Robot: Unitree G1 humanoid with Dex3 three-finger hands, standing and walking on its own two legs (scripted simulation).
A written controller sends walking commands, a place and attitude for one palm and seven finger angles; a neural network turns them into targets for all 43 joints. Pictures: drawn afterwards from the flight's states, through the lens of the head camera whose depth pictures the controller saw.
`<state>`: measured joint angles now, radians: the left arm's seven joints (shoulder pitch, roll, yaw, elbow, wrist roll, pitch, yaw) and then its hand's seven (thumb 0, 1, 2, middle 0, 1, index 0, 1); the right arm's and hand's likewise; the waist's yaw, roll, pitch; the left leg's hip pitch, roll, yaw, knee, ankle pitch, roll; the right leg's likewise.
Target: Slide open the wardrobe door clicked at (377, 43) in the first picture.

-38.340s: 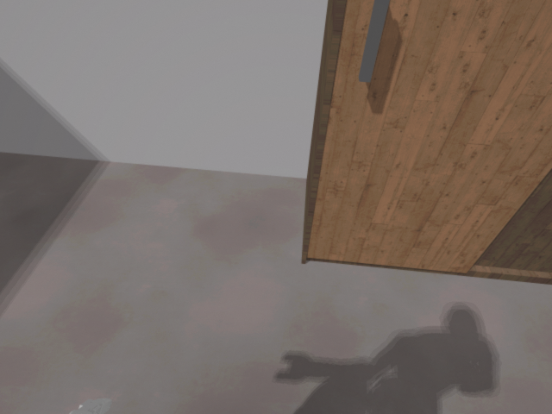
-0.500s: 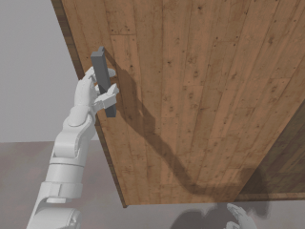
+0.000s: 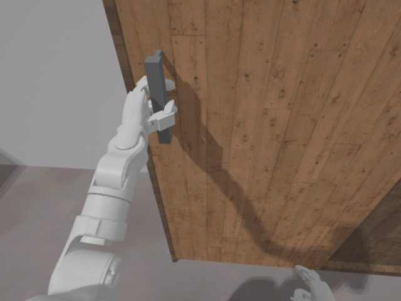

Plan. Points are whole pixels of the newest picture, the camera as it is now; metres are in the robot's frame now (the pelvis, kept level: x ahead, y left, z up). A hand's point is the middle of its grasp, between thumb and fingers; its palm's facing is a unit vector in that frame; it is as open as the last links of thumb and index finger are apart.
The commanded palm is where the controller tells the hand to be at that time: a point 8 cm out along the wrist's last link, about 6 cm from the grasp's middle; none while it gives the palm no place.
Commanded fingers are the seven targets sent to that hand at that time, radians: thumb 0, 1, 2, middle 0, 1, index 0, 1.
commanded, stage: tug the door sideways, standing still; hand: left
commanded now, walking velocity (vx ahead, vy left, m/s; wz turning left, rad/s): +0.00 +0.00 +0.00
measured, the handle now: (162, 99) +0.45 +0.12 +0.20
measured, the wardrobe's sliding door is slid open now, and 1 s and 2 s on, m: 0.00 0.01 0.24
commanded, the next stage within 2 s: step sideways, sliding the door along in 0.40 s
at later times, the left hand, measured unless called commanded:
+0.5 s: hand (171, 115) +0.40 +0.09 +0.20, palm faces +0.03 -1.00 -0.04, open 6.2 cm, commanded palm +0.38 +0.13 +0.21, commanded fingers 0.00 0.90 0.90 -0.45 -1.40 -0.45 -1.40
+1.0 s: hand (177, 116) +0.41 +0.08 +0.19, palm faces +0.17 -0.98 -0.08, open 6.3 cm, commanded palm +0.38 +0.07 +0.21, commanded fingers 0.00 0.90 0.90 -0.45 -1.40 -0.45 -1.40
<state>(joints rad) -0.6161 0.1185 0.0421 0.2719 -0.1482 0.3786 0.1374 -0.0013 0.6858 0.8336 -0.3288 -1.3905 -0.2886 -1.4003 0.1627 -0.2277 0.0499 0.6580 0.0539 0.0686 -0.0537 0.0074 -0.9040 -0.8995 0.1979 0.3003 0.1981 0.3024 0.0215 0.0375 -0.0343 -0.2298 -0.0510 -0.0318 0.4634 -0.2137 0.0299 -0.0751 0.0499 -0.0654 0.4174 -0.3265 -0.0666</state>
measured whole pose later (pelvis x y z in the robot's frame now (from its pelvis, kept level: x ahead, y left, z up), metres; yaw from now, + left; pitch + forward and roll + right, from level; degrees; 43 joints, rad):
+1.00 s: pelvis -0.01 -0.07 -0.02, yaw +2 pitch -1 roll -3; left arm -0.70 0.23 0.03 0.37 -0.11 -0.02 0.15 -0.05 0.70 0.84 -0.45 -1.40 -0.20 -1.40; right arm 0.22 -0.21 0.03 0.73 0.07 -0.02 -0.09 0.01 -0.90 -0.90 0.20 0.30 0.20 0.30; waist 0.05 0.06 0.11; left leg -0.39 0.10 -0.07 0.78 -0.36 0.00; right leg -0.21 0.02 -0.12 0.60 -0.35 -0.02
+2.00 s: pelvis +0.12 -0.35 -0.02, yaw +6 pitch -3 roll -1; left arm -0.18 0.16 0.10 -0.36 -0.06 -0.08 0.15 -0.10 0.65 0.81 -0.50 -1.42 -0.20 -1.19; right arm 0.05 -0.19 0.03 0.54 0.04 -0.15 0.04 0.01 -0.90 -0.90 0.20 0.30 0.25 0.33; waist 0.12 0.10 0.26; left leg -0.29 0.21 -0.01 0.93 -0.60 -0.04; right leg -0.34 -0.01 -0.09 0.65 -0.26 -0.02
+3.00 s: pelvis +0.01 -0.57 +0.00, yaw +1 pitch -3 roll -6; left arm -0.58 0.28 0.09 0.11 -0.05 -0.07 0.11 -0.04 0.66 0.80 -0.46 -1.40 -0.20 -1.26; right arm 0.06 -0.18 -0.01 0.64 0.04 0.01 0.02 0.01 -0.91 -0.90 0.20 0.30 0.20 0.30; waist 0.11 0.01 0.23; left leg -0.26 0.20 0.13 0.58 -0.26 -0.01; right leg -0.56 -0.04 0.01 1.27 -0.35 0.04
